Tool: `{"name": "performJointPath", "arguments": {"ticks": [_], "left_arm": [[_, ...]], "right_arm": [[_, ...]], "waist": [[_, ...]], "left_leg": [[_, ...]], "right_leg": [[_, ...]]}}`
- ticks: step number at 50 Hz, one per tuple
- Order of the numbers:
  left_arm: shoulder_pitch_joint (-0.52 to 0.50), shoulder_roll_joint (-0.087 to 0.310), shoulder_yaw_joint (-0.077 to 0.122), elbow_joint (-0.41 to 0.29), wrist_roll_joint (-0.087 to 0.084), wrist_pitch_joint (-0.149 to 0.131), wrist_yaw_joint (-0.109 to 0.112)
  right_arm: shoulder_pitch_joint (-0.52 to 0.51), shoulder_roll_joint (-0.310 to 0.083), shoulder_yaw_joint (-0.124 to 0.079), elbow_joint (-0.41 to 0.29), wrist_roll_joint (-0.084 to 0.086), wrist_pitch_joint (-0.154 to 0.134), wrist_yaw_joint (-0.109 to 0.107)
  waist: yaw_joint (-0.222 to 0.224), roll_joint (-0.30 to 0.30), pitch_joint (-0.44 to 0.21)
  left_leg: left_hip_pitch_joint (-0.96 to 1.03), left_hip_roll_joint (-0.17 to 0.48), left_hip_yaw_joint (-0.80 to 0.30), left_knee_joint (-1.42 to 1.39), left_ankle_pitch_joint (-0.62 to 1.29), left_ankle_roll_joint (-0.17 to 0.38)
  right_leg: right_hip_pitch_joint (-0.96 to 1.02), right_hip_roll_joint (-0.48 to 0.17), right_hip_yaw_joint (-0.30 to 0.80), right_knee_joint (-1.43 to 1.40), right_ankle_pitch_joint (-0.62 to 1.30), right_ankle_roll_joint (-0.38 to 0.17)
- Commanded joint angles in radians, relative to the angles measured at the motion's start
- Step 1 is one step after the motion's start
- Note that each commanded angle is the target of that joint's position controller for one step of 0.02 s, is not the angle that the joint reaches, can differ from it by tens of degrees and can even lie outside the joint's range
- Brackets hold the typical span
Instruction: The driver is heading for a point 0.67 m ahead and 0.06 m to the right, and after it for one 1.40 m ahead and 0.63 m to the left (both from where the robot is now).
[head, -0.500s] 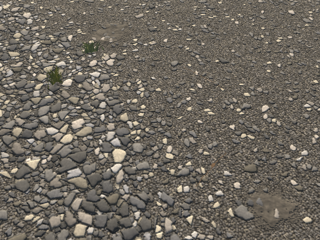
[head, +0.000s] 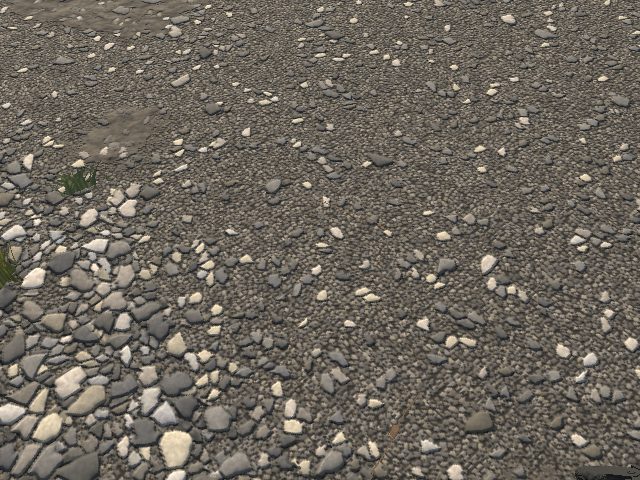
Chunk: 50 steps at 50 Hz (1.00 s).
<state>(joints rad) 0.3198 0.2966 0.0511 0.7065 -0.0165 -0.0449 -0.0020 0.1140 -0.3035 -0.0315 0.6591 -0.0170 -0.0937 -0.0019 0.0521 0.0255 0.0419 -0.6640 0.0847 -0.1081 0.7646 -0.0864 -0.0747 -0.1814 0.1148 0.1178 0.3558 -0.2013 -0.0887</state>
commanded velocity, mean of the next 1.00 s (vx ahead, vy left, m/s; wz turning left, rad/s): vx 0.47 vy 0.00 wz -0.35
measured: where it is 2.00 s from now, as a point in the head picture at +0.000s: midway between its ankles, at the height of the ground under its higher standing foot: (442, 390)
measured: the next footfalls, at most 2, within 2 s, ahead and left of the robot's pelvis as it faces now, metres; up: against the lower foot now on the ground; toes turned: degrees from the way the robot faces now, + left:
left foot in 0.16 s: +0.28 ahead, +0.15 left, +0.00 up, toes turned -11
right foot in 0.68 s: +0.49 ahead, -0.19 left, +0.00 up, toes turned -26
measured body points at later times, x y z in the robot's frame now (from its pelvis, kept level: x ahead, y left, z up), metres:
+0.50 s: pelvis +0.28 +0.03 +0.00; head +0.31 +0.02 +0.45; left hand +0.54 +0.22 -0.09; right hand +0.22 -0.25 -0.12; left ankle +0.24 +0.15 -0.75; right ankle +0.36 -0.16 -0.68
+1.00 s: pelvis +0.51 -0.11 +0.00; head +0.54 -0.13 +0.45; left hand +0.69 +0.11 -0.11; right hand +0.54 -0.42 -0.12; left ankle +0.70 +0.00 -0.68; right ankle +0.45 -0.17 -0.75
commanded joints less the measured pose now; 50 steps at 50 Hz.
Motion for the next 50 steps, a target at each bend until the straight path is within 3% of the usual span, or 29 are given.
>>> {"name": "performJointPath", "arguments": {"ticks": [1, 5, 7, 8, 9, 10, 11, 12, 13, 14, 16, 20, 23, 27, 30, 32, 33, 34, 35, 36, 37, 38, 39, 40, 44, 47, 50], "left_arm": [[0.013, 0.180, 0.053, -0.051, -0.008, -0.003, 0.017], [0.038, 0.169, 0.054, -0.038, -0.012, 0.011, 0.022], [0.012, 0.153, 0.052, -0.045, -0.007, 0.016, 0.021], [0.012, 0.111, 0.037, -0.053, -0.001, 0.013, 0.017], [0.038, 0.044, 0.013, -0.071, 0.019, 0.009, 0.014], [0.164, 0.019, 0.001, -0.108, -0.016, 0.000, 0.012], [0.138, 0.130, 0.022, -0.072, -0.026, 0.002, 0.017], [0.030, 0.171, 0.037, -0.085, -0.018, 0.007, 0.016], [-0.016, 0.157, 0.037, -0.094, -0.008, 0.011, 0.016], [-0.049, 0.145, 0.040, -0.107, -0.001, 0.010, 0.012], [-0.041, 0.108, 0.037, -0.115, -0.013, 0.018, 0.001], [-0.101, 0.060, 0.023, -0.145, -0.005, 0.029, -0.006], [-0.154, 0.049, 0.017, -0.153, -0.006, 0.021, -0.020], [-0.278, 0.030, 0.007, -0.187, -0.007, 0.009, -0.045], [-0.315, 0.042, 0.013, -0.215, -0.006, 0.009, -0.057], [-0.238, 0.081, 0.035, -0.207, 0.003, 0.013, -0.054], [-0.104, 0.118, 0.058, -0.171, 0.004, 0.016, -0.047], [0.054, 0.171, 0.086, -0.127, 0.002, 0.024, -0.030], [0.117, 0.286, 0.103, -0.113, 0.007, 0.024, -0.014], [0.135, 0.241, 0.083, -0.136, 0.006, 0.013, -0.018], [0.092, 0.182, 0.062, -0.122, 0.014, 0.001, -0.026], [0.039, 0.160, 0.054, -0.109, 0.013, -0.007, -0.027], [-0.019, 0.127, 0.044, -0.098, 0.014, -0.014, -0.027], [-0.059, 0.094, 0.034, -0.098, 0.021, -0.023, -0.028], [-0.123, 0.088, 0.036, -0.063, 0.037, -0.059, -0.022], [-0.150, 0.088, 0.036, -0.041, 0.041, -0.053, 0.001], [-0.124, 0.112, 0.042, -0.019, 0.035, -0.035, 0.022]], "right_arm": [[-0.093, -0.053, -0.010, -0.072, 0.013, -0.018, 0.008], [-0.108, -0.104, -0.034, -0.078, 0.026, -0.034, 0.020], [-0.013, -0.128, -0.052, -0.054, 0.027, -0.042, 0.017], [0.084, -0.159, -0.067, -0.040, 0.015, -0.048, 0.010], [0.228, -0.213, -0.082, -0.031, 0.004, -0.045, 0.001], [0.278, -0.274, -0.098, 0.010, -0.001, -0.029, 0.010], [0.240, -0.168, -0.077, -0.014, 0.019, -0.025, 0.014], [0.207, -0.119, -0.064, -0.018, 0.020, -0.020, 0.009], [0.167, -0.105, -0.056, -0.020, 0.011, -0.016, 0.009], [0.143, -0.084, -0.050, -0.010, 0.008, -0.013, 0.007], [0.130, -0.070, -0.046, 0.005, 0.004, -0.017, 0.003], [0.136, -0.110, -0.062, 0.045, 0.011, -0.023, 0.002], [0.126, -0.132, -0.067, 0.064, 0.012, -0.015, -0.001], [0.170, -0.163, -0.073, 0.101, 0.025, 0.000, -0.005], [0.204, -0.188, -0.080, 0.129, 0.043, 0.015, -0.002], [0.204, -0.219, -0.088, 0.138, 0.053, 0.025, -0.005], [0.194, -0.218, -0.084, 0.141, 0.055, 0.030, -0.007], [0.204, -0.185, -0.069, 0.138, 0.043, 0.026, -0.011], [0.293, -0.059, -0.024, 0.094, 0.004, 0.013, 0.002], [0.297, -0.089, -0.020, 0.118, 0.024, -0.011, 0.013], [0.182, -0.167, -0.047, 0.092, 0.070, -0.017, 0.021], [0.125, -0.150, -0.040, 0.071, 0.078, -0.021, 0.020], [0.111, -0.135, -0.039, 0.080, 0.058, -0.018, 0.013], [0.135, -0.135, -0.044, 0.092, 0.047, -0.005, 0.010], [0.217, -0.078, -0.043, 0.136, 0.041, 0.046, -0.004], [0.159, -0.049, -0.036, 0.113, 0.029, 0.047, -0.003], [0.056, -0.025, -0.026, 0.071, 0.024, 0.041, 0.021]], "waist": [[0.018, -0.107, -0.053], [0.004, -0.136, -0.056], [-0.056, -0.154, -0.076], [-0.105, -0.131, -0.154], [-0.149, 0.008, -0.298], [-0.079, 0.357, -0.364], [-0.109, 0.201, -0.268], [-0.135, 0.110, -0.155], [-0.121, 0.045, -0.100], [-0.109, 0.045, -0.052], [-0.083, 0.095, -0.036], [-0.080, 0.060, -0.010], [-0.093, 0.044, -0.006], [-0.136, 0.031, 0.025], [-0.124, 0.036, 0.032], [-0.058, 0.065, -0.031], [0.026, 0.050, -0.104], [0.100, 0.021, -0.184], [0.041, -0.234, -0.307], [0.064, -0.208, -0.496], [0.086, -0.124, -0.351], [0.055, -0.108, -0.211], [0.014, -0.071, -0.137], [-0.023, -0.095, -0.102], [-0.090, -0.086, -0.061], [-0.085, -0.099, -0.040], [-0.033, -0.093, -0.043]], "left_leg": [[0.185, -0.082, 0.061, -0.169, 0.171, -0.014], [0.219, -0.090, 0.010, -0.277, 0.089, 0.025], [0.348, -0.087, 0.029, -0.326, 0.044, 0.070], [0.524, -0.028, -0.006, -0.329, 0.024, 0.114], [0.776, 0.154, -0.193, -0.318, -0.048, 0.174], [0.999, 0.338, -0.669, -0.427, -0.314, 0.326], [0.936, 0.323, -0.669, -0.465, -0.491, 0.300], [0.830, 0.278, -0.493, -0.469, -0.428, 0.259], [0.728, 0.235, -0.369, -0.481, -0.277, 0.242], [0.660, 0.200, -0.281, -0.500, -0.165, 0.241], [0.587, 0.162, -0.159, -0.544, -0.068, 0.237], [0.578, 0.178, -0.025, -0.597, 0.081, 0.271], [0.601, 0.159, 0.089, -0.601, 0.156, 0.255], [0.642, 0.159, 0.188, -0.593, 0.193, 0.224], [0.712, 0.190, 0.218, -0.538, 0.362, 0.210], [0.742, 0.194, 0.246, -0.393, 0.681, 0.195], [0.703, 0.171, 0.277, -0.232, 0.757, 0.174], [0.535, 0.135, 0.294, -0.015, 0.623, 0.142], [0.099, -0.004, 0.289, 0.391, -0.146, 0.079], [0.004, -0.089, 0.067, 0.585, -0.522, 0.074], [-0.076, -0.037, 0.021, 0.623, -0.458, 0.085], [-0.085, 0.005, 0.039, 0.561, -0.375, 0.096], [-0.053, 0.042, 0.044, 0.486, -0.305, 0.093], [0.011, 0.067, 0.034, 0.441, -0.250, 0.088], [0.117, 0.034, 0.025, 0.361, -0.165, 0.035], [0.119, 0.018, 0.045, 0.155, 0.017, 0.020], [0.143, -0.002, 0.092, -0.039, 0.164, 0.027]], "right_leg": [[-0.102, -0.189, 0.148, -0.092, 0.185, -0.128], [0.022, -0.240, 0.280, 0.007, 0.109, -0.099], [0.023, -0.229, 0.302, 0.092, 0.133, -0.069], [-0.019, -0.179, 0.260, 0.234, 0.138, -0.037], [-0.144, -0.102, 0.159, 0.518, -0.072, 0.002], [-0.492, -0.009, 0.053, 0.805, -0.417, 0.050], [-0.588, -0.092, 0.078, 0.915, -0.355, 0.066], [-0.609, -0.120, 0.051, 0.936, -0.258, 0.074], [-0.578, -0.151, 0.028, 0.920, -0.190, 0.083], [-0.569, -0.175, 0.027, 0.877, -0.146, 0.088], [-0.512, -0.207, 0.004, 0.834, -0.110, 0.093], [-0.562, -0.227, -0.021, 0.712, -0.039, 0.116], [-0.544, -0.226, -0.049, 0.552, 0.113, 0.114], [-0.484, -0.201, -0.119, 0.357, 0.216, 0.084], [-0.435, -0.167, -0.151, 0.282, 0.119, 0.037], [-0.286, -0.100, -0.193, 0.253, 0.027, -0.011], [-0.094, -0.063, -0.208, 0.194, 0.077, -0.044], [0.182, -0.080, -0.149, 0.187, 0.133, -0.074], [0.577, -0.371, 0.328, 0.173, 0.076, -0.218], [0.625, -0.519, 0.688, 0.012, -0.019, -0.312], [0.515, -0.485, 0.520, -0.017, -0.013, -0.251], [0.353, -0.441, 0.355, -0.030, 0.051, -0.209], [0.221, -0.396, 0.247, -0.051, 0.120, -0.174], [0.126, -0.362, 0.166, -0.085, 0.185, -0.155], [-0.021, -0.341, -0.052, -0.147, 0.592, -0.146], [-0.025, -0.297, -0.192, -0.156, 0.629, -0.106], [0.035, -0.303, -0.241, -0.140, 0.621, -0.092]]}}
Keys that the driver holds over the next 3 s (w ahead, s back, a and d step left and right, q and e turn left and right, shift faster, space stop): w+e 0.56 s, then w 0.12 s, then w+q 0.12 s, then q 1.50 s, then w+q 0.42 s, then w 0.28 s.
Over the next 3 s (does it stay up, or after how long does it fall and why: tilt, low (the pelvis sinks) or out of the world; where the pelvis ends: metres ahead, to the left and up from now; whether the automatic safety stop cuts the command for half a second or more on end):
stays up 0.77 0.03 -0.03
